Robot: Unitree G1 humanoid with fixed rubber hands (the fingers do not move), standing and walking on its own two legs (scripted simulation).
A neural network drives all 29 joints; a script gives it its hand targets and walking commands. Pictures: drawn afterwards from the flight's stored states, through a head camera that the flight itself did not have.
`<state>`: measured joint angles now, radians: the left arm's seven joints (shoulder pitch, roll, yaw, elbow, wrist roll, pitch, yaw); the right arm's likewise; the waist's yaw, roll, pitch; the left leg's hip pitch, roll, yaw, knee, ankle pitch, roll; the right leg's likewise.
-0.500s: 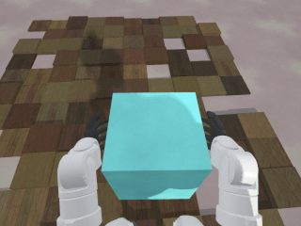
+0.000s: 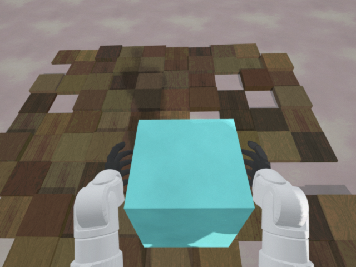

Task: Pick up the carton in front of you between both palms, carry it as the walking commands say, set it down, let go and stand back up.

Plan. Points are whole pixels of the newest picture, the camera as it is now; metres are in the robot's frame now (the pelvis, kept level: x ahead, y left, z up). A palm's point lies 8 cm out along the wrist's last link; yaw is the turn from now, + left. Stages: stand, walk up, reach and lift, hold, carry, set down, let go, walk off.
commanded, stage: carry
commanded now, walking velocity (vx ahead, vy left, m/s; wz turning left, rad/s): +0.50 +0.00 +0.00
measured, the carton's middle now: (186, 187) +0.29 +0.00 +0.00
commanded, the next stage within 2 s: none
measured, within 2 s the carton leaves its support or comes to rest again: neither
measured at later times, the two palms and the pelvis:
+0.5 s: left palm (137, 57) +0.70 +0.14 +0.08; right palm (231, 57) +0.67 -0.16 +0.09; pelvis +0.35 +0.03 -0.01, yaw -3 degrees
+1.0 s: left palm (149, 9) +1.06 +0.13 +0.08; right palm (219, 5) +1.07 -0.17 +0.08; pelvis +0.69 -0.03 +0.00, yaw -1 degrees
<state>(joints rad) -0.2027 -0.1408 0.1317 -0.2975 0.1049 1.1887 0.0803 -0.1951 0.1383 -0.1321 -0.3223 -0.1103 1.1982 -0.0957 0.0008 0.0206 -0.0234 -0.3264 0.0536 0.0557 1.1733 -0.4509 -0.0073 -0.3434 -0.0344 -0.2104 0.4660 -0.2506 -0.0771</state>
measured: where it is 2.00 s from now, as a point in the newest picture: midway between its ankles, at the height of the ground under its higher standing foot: (183, 96)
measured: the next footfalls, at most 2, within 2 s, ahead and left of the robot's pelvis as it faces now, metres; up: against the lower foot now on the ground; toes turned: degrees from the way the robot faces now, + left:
left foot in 0.34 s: +0.45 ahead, +0.08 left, +0.00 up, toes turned +8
right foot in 0.84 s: +0.76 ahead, -0.10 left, +0.00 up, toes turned -9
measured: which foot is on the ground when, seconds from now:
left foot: up 0.00-0.32, down 0.34-0.84, up 0.86-1.00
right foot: down 0.00-0.34, up 0.36-0.82, down 0.84-1.00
